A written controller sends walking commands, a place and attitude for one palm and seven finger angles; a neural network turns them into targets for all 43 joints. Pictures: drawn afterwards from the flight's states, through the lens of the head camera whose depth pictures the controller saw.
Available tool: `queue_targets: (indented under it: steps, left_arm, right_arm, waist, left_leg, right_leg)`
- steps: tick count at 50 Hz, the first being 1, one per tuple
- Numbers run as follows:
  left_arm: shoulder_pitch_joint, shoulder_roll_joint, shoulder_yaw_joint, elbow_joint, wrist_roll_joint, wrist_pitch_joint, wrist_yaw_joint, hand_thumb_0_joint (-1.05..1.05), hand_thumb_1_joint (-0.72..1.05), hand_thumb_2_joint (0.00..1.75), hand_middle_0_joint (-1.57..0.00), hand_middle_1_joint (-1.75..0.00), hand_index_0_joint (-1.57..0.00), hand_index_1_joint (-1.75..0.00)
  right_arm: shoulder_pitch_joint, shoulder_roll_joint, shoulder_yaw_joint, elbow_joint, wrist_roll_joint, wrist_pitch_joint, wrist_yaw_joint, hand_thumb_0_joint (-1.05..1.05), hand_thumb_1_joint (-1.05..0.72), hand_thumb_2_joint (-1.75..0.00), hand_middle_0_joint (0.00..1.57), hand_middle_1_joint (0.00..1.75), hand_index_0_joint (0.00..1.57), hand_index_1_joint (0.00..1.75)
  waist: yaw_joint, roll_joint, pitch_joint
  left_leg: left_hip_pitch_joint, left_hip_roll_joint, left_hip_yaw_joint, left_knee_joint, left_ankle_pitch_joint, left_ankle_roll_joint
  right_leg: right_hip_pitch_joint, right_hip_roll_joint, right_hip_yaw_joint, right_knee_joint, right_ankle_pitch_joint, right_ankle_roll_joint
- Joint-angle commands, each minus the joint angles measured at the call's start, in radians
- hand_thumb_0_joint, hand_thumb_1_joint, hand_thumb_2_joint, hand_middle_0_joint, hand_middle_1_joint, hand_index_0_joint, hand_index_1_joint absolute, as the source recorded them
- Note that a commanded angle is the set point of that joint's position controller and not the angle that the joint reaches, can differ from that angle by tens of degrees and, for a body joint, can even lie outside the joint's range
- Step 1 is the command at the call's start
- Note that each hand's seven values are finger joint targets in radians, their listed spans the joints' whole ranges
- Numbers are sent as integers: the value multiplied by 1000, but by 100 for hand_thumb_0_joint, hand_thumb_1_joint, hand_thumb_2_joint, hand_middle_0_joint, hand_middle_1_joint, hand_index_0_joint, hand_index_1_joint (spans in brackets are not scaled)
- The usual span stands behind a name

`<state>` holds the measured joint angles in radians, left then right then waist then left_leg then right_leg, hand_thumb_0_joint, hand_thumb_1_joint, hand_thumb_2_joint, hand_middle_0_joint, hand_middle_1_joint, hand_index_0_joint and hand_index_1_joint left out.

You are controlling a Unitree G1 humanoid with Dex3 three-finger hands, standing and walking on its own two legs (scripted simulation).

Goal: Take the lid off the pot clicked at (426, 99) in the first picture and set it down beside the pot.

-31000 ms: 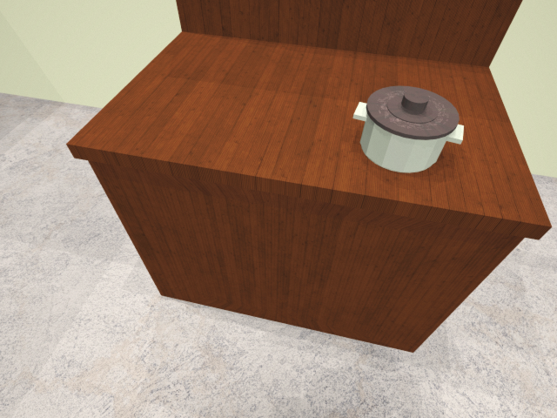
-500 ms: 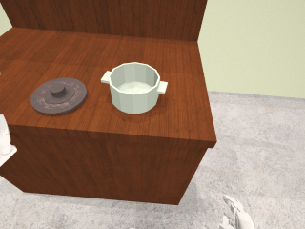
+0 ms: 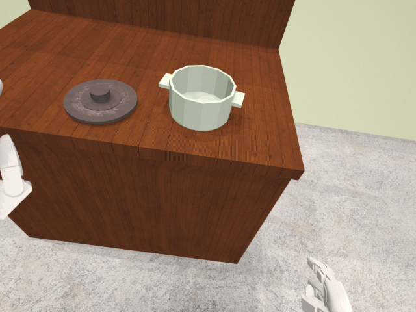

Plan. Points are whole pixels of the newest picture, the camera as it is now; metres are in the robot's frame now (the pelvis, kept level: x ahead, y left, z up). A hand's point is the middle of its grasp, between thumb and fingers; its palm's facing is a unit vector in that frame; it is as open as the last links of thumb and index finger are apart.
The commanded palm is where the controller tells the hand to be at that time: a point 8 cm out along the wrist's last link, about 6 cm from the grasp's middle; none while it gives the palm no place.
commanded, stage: step back with the hand held close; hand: left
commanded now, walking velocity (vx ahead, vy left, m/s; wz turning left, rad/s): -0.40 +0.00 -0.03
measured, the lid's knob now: (100, 92) +0.60 +0.30 +0.06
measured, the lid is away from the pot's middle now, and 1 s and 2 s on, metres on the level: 0.26 0.26 0.26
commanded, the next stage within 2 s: stop stepping back and stand still in 0.14 s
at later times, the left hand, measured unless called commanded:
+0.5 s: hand out of the picture +0.05 +0.24 +0.25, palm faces +0.37 -0.84 -0.39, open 7.4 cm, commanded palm +0.02 +0.29 +0.25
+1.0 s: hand out of the picture +0.03 +0.29 +0.25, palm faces +0.49 -0.81 -0.33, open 7.4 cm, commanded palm -0.03 +0.33 +0.25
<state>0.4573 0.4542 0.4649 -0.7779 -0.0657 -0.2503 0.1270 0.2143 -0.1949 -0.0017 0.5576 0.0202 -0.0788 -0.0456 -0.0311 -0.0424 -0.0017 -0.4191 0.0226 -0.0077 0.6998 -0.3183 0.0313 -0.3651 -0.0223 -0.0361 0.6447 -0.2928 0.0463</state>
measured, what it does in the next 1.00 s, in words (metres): walks backwards: right foot, then left foot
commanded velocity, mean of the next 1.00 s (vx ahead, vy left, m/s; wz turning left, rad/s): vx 0.06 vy -0.01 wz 0.01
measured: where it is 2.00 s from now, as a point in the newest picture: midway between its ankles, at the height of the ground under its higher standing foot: outside the picture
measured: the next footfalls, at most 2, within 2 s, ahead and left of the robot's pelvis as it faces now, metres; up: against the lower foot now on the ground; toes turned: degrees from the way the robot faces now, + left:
right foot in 0.32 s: -0.08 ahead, -0.14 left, +0.00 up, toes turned -5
left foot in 0.52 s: -0.06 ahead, +0.13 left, +0.00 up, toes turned -4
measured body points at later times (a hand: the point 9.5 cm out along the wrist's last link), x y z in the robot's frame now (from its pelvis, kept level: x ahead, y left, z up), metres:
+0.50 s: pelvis -0.13 +0.02 +0.00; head -0.16 +0.06 +0.45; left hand +0.03 +0.29 +0.27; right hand -0.01 -0.24 -0.06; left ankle -0.10 +0.12 -0.69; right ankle -0.13 -0.14 -0.72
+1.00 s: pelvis -0.16 +0.05 +0.01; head -0.17 +0.06 +0.46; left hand +0.00 +0.33 +0.27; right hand -0.01 -0.20 -0.07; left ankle -0.14 +0.17 -0.72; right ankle -0.20 -0.06 -0.72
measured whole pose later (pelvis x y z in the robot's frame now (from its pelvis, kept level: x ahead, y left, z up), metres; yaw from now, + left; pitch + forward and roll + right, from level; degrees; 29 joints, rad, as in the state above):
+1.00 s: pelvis -0.16 +0.05 +0.01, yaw +0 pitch +0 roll -1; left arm 0.42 0.40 0.46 -0.64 -0.07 -0.21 0.15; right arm 0.27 -0.22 -0.01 0.63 0.02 -0.09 -0.06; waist 0.00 -0.01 -0.03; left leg -0.31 0.05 0.03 0.59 -0.28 0.03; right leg -0.19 0.01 -0.07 0.58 -0.38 -0.02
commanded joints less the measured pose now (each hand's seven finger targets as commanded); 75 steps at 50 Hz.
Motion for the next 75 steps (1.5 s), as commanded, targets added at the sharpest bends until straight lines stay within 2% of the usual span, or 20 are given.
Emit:
queue_targets:
  steps: [1, 11, 12, 13, 14, 19, 24, 26, 30, 35, 37, 40, 46, 51, 52, 58, 61, 66, 70, 75]
  left_arm:
    - [-1, 190, 177, -204, -37, -74, 9, 0, 90, 90, -20, -30, -20, -30]
    - [133, 172, 177, -230, -44, -13, 23, 0, 90, 90, -20, -30, -20, -30]
    - [-35, -158, -335, 741, 57, 207, -114, 0, 90, 90, -20, -30, -20, -30]
    - [-169, 240, 164, -450, -59, 50, -25, 0, 90, 90, -20, -30, -20, -30]
    - [60, 339, 276, -247, -46, -1, 2, 0, 90, 90, -20, -30, -20, -30]
    - [75, 228, 175, -219, -23, 6, 16, 0, 90, 90, -20, -30, -20, -30]
    - [-146, 167, 110, -20, -4, 4, 24, 0, 90, 90, -20, -30, -20, -30]
    - [-207, 153, 94, -54, -9, -23, 26, 0, 90, 90, -20, -30, -20, -30]
    - [-184, 187, 105, -140, 2, -10, 3, 0, 90, 90, -20, -30, -20, -30]
    - [162, 179, 118, -154, 4, 11, 1, 0, 90, 90, -20, -30, -20, -30]
    - [19, 256, 174, -202, 5, -6, -4, 0, 90, 90, -20, -30, -20, -30]
    - [-111, 207, 146, -124, -6, -11, 5, 0, 90, 90, -20, -30, -20, -30]
    - [-117, 109, 45, 41, -1, -3, 21, 0, 90, 90, -20, -30, -20, -30]
    - [8, 131, 83, -112, -14, 3, 22, 0, 90, 90, -20, -30, -20, -30]
    - [-70, -162, -349, 806, 113, 164, -97, 0, 90, 90, -20, -30, -20, -30]
    - [-126, -171, -374, 1146, 98, 239, -122, 0, 90, 90, -20, -30, -20, -30]
    - [-208, -2, -383, 1321, 100, 248, -115, 0, 90, 90, -20, -30, -20, -30]
    - [-287, -81, -394, 1562, 87, 238, -87, 0, 90, 90, -20, -30, -20, -30]
    - [-200, -183, -419, 1653, 58, 252, -102, 0, 90, 90, -20, -30, -20, -30]
    - [-218, -202, -445, 1739, 58, 250, -115, 0, 90, 90, -20, -30, -20, -30]
  right_arm:
    - [-42, -109, -69, -140, -21, -84, 2, 0, -90, -90, 20, 30, 20, 30]
    - [-56, -115, -68, -147, -11, -90, 28, 0, -90, -90, 20, 30, 20, 30]
    - [-21, -313, -117, 107, -32, -83, 12, 0, -90, -90, 20, 30, 20, 30]
    - [-125, -66, -80, -205, 33, -82, 33, 0, -90, -90, 20, 30, 20, 30]
    - [-37, -152, -82, -190, 11, -81, -5, 0, -90, -90, 20, 30, 20, 30]
    - [-56, -127, -81, -153, 14, -35, 3, 0, -90, -90, 20, 30, 20, 30]
    - [-71, -138, -45, -131, 12, -42, -23, 0, -90, -90, 20, 30, 20, 30]
    - [-49, -176, -51, -144, 13, -79, -25, 0, -90, -90, 20, 30, 20, 30]
    - [-72, -103, -62, -132, 17, -117, 34, 0, -90, -90, 20, 30, 20, 30]
    - [-67, -109, -42, -140, -9, -75, 28, 0, -90, -90, 20, 30, 20, 30]
    - [-50, -113, -59, -126, -5, -49, 17, 0, -90, -90, 20, 30, 20, 30]
    - [-39, -119, -75, -93, 1, -51, 2, 0, -90, -90, 20, 30, 20, 30]
    - [-72, -102, -35, -88, 0, -75, -36, 0, -90, -90, 20, 30, 20, 30]
    - [-94, -123, -39, -136, 11, -76, -12, 0, -90, -90, 20, 30, 20, 30]
    - [-42, -302, -104, 144, -4, -118, 52, 0, -90, -90, 20, 30, 20, 30]
    - [-9, -217, -81, 125, -58, 30, 34, 0, -90, -90, 20, 30, 20, 30]
    - [-9, -138, -73, 156, -31, 64, 43, 0, -90, -90, 20, 30, 20, 30]
    - [71, -96, -58, 257, -35, 73, 35, 0, -90, -90, 20, 30, 20, 30]
    - [153, -150, -62, 316, -49, 70, 2, 0, -90, -90, 20, 30, 20, 30]
    - [180, -117, -52, 384, -36, 74, -7, 0, -90, -90, 20, 30, 20, 30]
  waist:
    - [6, 372, -180]
    - [12, 297, -167]
    - [-102, 242, -58]
    - [46, 152, -245]
    - [22, 58, -195]
    - [-3, -228, -51]
    - [-25, 121, 95]
    - [-22, 462, 113]
    - [19, 360, 14]
    - [48, 163, -110]
    - [26, -191, -115]
    - [-3, -19, 50]
    - [8, -8, 26]
    - [23, 212, -23]
    - [-56, 225, 92]
    - [53, -80, -177]
    - [29, -28, -43]
    - [-32, -4, 0]
    - [-12, 389, -40]
    - [2, 161, -85]
  left_leg:
    - [228, 344, -357, -345, 681, 134]
    - [125, 243, -187, -442, 131, 60]
    - [67, 223, -302, -116, 379, 56]
    - [238, 186, -114, -351, -44, -2]
    - [44, 141, -144, -361, -245, -4]
    - [45, -20, -38, 595, -105, -51]
    - [126, 53, -62, -118, -178, 20]
    - [-31, 236, -450, -524, -548, 122]
    - [-126, 219, -472, -557, -543, 136]
    - [-197, 51, -117, -181, -311, 18]
    - [-273, -76, 72, 475, -161, -11]
    - [-260, 43, -92, 510, -89, -19]
    - [216, 7, 73, -210, -54, 25]
    - [161, 185, -239, -364, -42, 92]
    - [69, 152, -211, -240, 315, 66]
    - [169, 171, -196, -99, 588, 106]
    - [-42, -34, 38, 208, -213, -43]
    - [98, 45, -13, -74, -20, -16]
    - [353, 290, -330, -328, 652, 205]
    - [391, 218, -126, -261, 793, 133]
  right_leg:
    - [-195, 64, 102, 470, -339, -31]
    - [33, 65, 8, 85, -188, -37]
    - [-104, -70, 94, 28, -78, -17]
    - [87, 51, 20, -115, -135, -39]
    - [206, 95, -97, -162, -130, -62]
    - [-241, -340, 378, -459, -319, -254]
    - [-248, -140, 77, -170, -299, -116]
    - [-174, 90, -31, 307, -266, -42]
    - [-119, 61, 67, 531, -202, -60]
    - [403, 65, 22, -244, -186, -121]
    - [330, -245, 407, -447, 47, -246]
    - [12, -327, 567, -508, -423, -287]
    - [26, -149, 158, -297, -152, -160]
    - [86, 29, 11, -86, -14, -44]
    - [-79, -11, -37, 143, 124, -48]
    - [131, 27, 49, -30, -5, -51]
    - [176, -329, 436, -331, 73, -254]
    - [169, -203, 250, -163, 537, -215]
    - [-71, 38, 55, 187, -298, -53]
    - [62, 13, 35, -16, -145, -45]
